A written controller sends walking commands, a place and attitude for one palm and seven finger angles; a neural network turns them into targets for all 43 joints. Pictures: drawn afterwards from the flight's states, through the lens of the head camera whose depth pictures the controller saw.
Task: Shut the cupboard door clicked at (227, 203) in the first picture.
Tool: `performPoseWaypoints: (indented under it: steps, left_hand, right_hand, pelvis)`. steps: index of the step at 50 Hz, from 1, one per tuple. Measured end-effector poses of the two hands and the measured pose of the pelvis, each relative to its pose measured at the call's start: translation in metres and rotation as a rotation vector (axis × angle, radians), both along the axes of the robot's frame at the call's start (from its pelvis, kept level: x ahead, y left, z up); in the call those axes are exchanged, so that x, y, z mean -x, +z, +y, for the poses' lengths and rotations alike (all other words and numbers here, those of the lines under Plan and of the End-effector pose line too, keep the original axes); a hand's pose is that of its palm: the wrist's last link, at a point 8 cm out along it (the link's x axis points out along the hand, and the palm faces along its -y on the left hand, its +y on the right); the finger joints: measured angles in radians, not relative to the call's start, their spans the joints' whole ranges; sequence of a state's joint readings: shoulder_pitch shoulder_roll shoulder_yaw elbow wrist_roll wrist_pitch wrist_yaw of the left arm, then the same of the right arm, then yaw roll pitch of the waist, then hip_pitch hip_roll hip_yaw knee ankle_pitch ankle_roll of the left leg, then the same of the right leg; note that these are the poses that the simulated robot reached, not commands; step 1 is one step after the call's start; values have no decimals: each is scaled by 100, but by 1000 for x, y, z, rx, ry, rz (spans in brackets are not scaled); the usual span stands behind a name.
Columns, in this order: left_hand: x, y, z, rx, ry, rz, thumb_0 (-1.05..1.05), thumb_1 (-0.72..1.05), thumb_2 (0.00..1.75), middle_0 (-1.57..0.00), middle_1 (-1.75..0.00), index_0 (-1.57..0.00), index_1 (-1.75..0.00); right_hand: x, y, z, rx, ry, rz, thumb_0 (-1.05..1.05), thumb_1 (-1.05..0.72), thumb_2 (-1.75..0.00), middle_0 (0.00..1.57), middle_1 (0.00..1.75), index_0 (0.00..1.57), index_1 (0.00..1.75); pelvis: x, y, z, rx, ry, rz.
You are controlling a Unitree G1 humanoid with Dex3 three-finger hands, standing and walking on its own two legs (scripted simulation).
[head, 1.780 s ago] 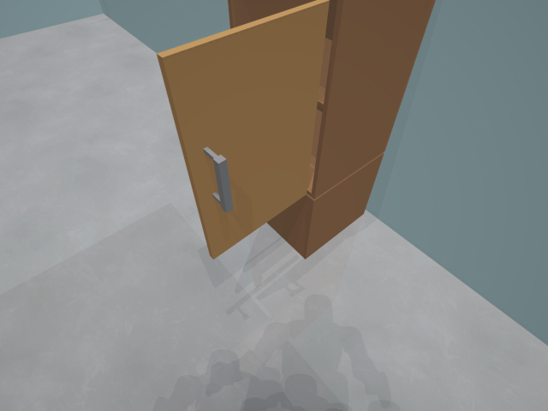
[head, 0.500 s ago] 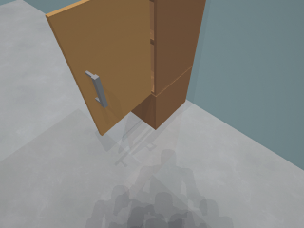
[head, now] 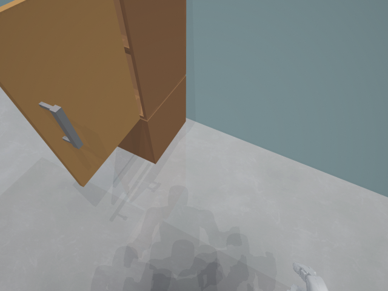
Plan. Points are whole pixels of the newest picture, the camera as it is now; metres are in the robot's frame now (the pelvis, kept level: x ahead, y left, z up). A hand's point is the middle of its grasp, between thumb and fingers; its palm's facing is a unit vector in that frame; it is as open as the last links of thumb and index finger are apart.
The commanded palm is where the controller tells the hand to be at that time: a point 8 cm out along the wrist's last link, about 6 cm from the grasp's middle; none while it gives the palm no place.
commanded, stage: walk to a spot facing it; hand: left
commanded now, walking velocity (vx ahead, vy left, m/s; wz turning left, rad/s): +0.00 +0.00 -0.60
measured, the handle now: (62, 126) +0.48 +0.41 -0.03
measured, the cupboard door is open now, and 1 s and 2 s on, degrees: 92 92 92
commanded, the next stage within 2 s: turn to face it in 1.66 s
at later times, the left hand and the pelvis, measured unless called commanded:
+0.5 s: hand (133, 290) +0.13 +0.15 -0.17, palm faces -0.31 -0.92 -0.23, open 7.4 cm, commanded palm none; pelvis +0.01 -0.02 +0.00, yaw -19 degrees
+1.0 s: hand (235, 204) +0.36 -0.08 -0.16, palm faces -0.62 -0.75 -0.21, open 7.3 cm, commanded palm none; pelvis +0.11 -0.13 -0.02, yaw -35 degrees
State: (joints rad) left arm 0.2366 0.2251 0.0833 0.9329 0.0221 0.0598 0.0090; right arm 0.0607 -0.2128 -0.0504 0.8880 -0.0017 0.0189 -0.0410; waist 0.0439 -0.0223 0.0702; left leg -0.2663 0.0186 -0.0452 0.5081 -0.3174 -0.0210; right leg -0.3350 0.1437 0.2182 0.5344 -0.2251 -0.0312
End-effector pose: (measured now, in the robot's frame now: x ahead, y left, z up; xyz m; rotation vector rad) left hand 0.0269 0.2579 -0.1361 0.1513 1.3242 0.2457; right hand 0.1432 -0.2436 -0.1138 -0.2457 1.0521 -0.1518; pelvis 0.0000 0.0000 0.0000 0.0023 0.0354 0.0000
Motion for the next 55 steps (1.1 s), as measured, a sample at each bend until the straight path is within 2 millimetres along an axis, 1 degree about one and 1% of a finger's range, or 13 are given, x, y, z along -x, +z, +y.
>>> performPoseWaypoints:
  steps: [7, 11, 16, 20, 25, 30, 33, 37, 44, 47, 49, 51, 55]
  left_hand:
    - [-53, 6, 11, 1, -107, -92, 0, 91, 90, -20, -30, -20, -30]
    - [-81, 13, -2, -7, -202, -117, 0, 91, 90, -20, -30, -20, -30]
    - [-105, 5, -27, -41, -317, -138, 0, 91, 90, -20, -30, -20, -30]
    - [-107, 6, -44, -29, -372, -96, 0, 91, 90, -20, -30, -20, -30]
    - [-115, 1, -56, 30, -430, -51, 0, 90, 90, -21, -30, -20, -30]
    - [-149, -10, -67, 78, -496, -27, 0, 90, 90, -21, -30, -20, -30]
    - [-185, -2, -86, 105, -543, -66, 1, 91, 90, -20, -30, -20, -30]
    - [-236, 9, -126, 134, -624, -127, 1, 91, 90, -20, -30, -20, -30]
    - [-321, 13, -230, 144, -816, -197, 0, 91, 90, -20, -30, -20, -30]
    - [-351, 8, -275, 144, -861, -282, 0, 91, 90, -20, -30, -20, -30]
    - [-356, 7, -290, 139, -853, -306, 0, 91, 90, -20, -30, -20, -30]
    - [-352, 8, -296, 124, -848, -271, 0, 91, 90, -20, -30, -20, -30]
    - [-335, 6, -296, 98, -837, -138, 0, 91, 90, -20, -30, -20, -30]
  right_hand:
    - [63, 1, -11, 42, -41, 111, 0, -91, -90, 21, 30, 20, 30]
    - [101, -7, -28, 26, -124, 159, 0, -91, -90, 21, 30, 20, 30]
    - [141, -30, -58, 6, -248, 200, 0, -91, -90, 21, 30, 20, 30]
    - [156, -21, -67, 11, -316, 206, 0, -91, -90, 20, 30, 20, 29]
    - [156, -4, -59, 10, -377, 150, 0, -91, -90, 20, 30, 20, 29]
    - [170, -1, -40, 34, -443, 132, 0, -91, -90, 20, 30, 20, 29]
    - [193, 6, -23, 2, -493, 212, 0, -91, -90, 20, 30, 20, 29]
    - [223, 9, -1, -58, -580, 323, 0, -91, -90, 20, 30, 20, 30]
    - [259, -5, 24, -191, -757, 470, 0, -91, -90, 20, 30, 20, 30]
    - [264, -22, 20, -258, -801, 529, 0, -91, -90, 20, 30, 20, 30]
    - [254, -30, 4, -277, -817, 539, 0, -91, -90, 20, 30, 20, 30]
    - [230, -32, -21, -262, -824, 493, 1, -91, -90, 20, 30, 20, 30]
    - [163, -25, -83, -202, -816, 316, 1, -91, -90, 20, 30, 20, 29]
  pelvis:
    - [9, 4, -1, 21, -65, -16]
    - [10, 3, -10, 39, -125, -19]
    - [12, -15, -25, 14, -200, -16]
    - [10, -7, -25, 2, -255, -22]
    - [-6, -1, -21, -13, -326, -21]
    - [-29, -4, -16, 20, -396, -9]
    - [-42, 5, -24, 26, -429, -3]
    - [-60, 12, -38, 32, -487, 6]
    - [-91, 2, -82, 14, -580, -4]
    - [-104, -15, -112, -7, -594, -17]
    - [-110, -17, -124, 3, -608, -29]
    - [-118, -12, -134, 12, -621, -31]
    - [-139, 1, -155, 3, -655, -20]
